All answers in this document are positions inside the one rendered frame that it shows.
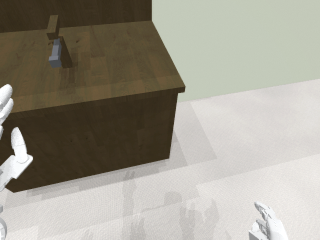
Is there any tap lever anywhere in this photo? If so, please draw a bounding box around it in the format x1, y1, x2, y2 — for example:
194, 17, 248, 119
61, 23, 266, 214
48, 38, 62, 68

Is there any left robot hand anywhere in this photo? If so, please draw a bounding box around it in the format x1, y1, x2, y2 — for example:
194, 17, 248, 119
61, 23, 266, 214
0, 84, 33, 192

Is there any right robot hand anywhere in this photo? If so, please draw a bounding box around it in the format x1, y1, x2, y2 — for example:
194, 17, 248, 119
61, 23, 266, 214
248, 201, 289, 240

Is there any counter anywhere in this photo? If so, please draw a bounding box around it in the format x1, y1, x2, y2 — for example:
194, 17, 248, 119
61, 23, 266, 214
0, 0, 186, 193

